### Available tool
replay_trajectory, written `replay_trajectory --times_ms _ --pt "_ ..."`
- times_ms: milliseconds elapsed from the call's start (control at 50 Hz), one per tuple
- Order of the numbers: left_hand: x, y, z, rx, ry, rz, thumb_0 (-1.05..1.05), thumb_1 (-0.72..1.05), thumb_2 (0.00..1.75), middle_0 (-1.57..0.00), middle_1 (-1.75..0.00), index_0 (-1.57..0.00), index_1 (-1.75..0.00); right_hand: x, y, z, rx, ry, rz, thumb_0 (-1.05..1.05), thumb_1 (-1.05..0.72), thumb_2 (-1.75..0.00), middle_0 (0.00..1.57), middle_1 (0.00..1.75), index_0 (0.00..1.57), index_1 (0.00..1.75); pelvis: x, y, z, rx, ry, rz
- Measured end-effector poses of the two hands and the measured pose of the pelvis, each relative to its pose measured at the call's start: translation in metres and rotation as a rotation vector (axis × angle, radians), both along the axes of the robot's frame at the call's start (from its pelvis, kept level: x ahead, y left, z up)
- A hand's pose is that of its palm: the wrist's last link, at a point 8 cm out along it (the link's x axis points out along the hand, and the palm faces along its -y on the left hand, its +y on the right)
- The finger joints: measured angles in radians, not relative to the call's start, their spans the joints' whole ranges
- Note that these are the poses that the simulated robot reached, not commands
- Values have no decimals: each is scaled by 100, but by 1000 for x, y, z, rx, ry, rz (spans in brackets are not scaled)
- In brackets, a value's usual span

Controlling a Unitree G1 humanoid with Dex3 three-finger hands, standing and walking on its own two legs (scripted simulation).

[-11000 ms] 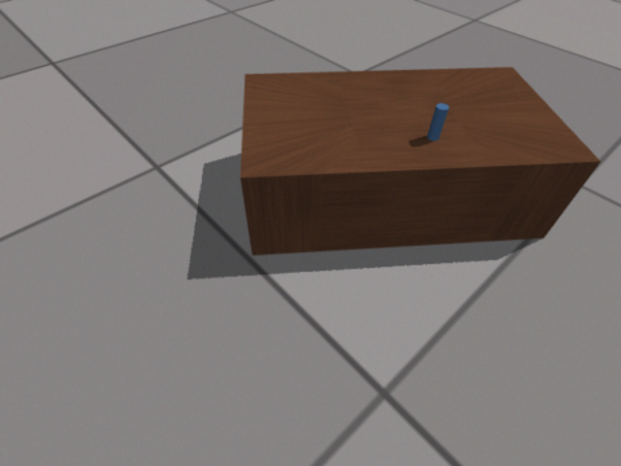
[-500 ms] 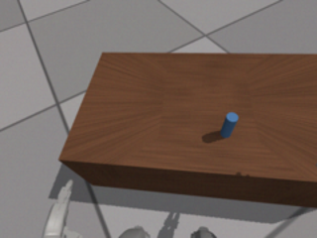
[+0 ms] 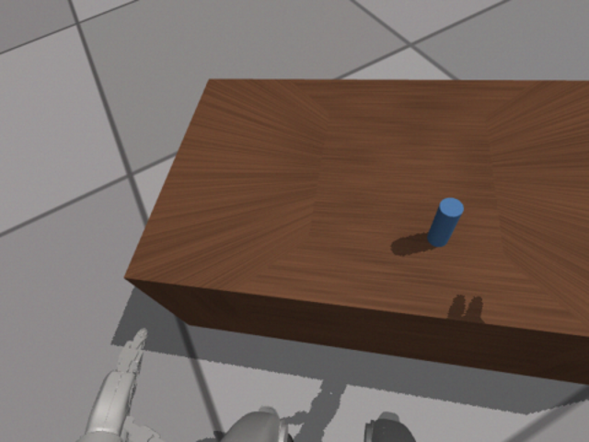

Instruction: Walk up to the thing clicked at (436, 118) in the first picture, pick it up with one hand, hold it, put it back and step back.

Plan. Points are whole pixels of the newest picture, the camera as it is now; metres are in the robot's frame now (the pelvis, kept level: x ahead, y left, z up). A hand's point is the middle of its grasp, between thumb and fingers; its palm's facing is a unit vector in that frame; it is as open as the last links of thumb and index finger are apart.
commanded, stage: approach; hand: right
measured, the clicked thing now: (444, 223) +0.56 -0.21 -0.23
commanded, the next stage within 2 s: close in in 0.62 s
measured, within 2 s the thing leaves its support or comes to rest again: neither
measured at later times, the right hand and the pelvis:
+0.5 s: hand (552, 249) +0.44 -0.33 -0.09, palm faces +0.19 +0.98 +0.07, open 17.7 cm; pelvis -0.02 +0.00 -0.07, yaw +2 degrees
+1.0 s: hand (473, 266) +0.47 -0.26 -0.24, palm faces +0.21 +0.98 +0.05, open 17.7 cm; pelvis -0.06 +0.01 -0.17, yaw +6 degrees
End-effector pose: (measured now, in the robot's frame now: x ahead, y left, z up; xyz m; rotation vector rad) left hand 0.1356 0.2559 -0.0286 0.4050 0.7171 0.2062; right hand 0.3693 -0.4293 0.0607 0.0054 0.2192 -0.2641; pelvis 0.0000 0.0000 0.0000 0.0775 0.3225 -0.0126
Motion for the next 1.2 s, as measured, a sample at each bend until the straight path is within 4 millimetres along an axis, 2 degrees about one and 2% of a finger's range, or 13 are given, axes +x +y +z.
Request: replay_trajectory --times_ms 160,260,380,540,700,880,960,1060,1120,1200 --pt "6 -2 2 6 -15 -16 -1 -53 4 -6 -5 -6 -5 8 -1 1 7 -33 3 -1 59 -1 5 5 6 5 0 -1 -3 6 13 -1" --pt "14 -6 0 14 -52 -53 -1 -53 4 -6 -5 -6 -5 15 6 -19 15 -83 17 -1 60 -1 5 5 6 5 -5 0 -14 10 44 -4" --pt "14 0 1 82 -108 -83 -1 -54 4 -6 -5 -6 -5 26 28 -78 48 -106 47 -1 61 -1 5 5 6 5 -14 0 -40 21 92 1" --pt "-10 13 2 223 -100 -83 -1 -53 4 -6 -5 -5 -5 41 58 -169 71 -108 64 -1 61 0 6 4 7 4 -29 1 -78 43 154 20" --pt "-21 6 -8 306 -122 -111 -1 -52 4 -5 -4 -5 -4 56 77 -232 51 -134 65 -2 60 0 6 4 6 4 -42 2 -119 68 213 41" --pt "-27 -4 -13 385 -166 -181 -1 -53 4 -6 -5 -6 -4 59 97 -296 55 -134 39 -1 59 -1 6 5 6 5 -53 5 -162 75 250 56" --pt "-29 -7 -3 439 -179 -219 -1 -52 4 -6 -5 -7 -5 66 110 -305 40 -173 39 -2 59 -2 6 5 6 5 -57 8 -173 73 252 56" --pt "-41 8 11 504 -168 -178 0 -52 3 -7 -5 -7 -4 74 130 -300 31 -172 76 -2 58 -1 6 4 6 4 -59 9 -174 80 253 55" --pt "-51 17 7 490 -148 -124 0 -51 3 -6 -5 -7 -4 78 141 -295 26 -151 94 -2 57 -1 6 4 5 4 -59 8 -173 76 254 57" --pt "-54 15 -3 432 -163 -107 0 -51 3 -6 -6 -7 -4 81 152 -287 18 -140 96 -1 56 -1 6 4 6 4 -58 9 -174 63 247 64"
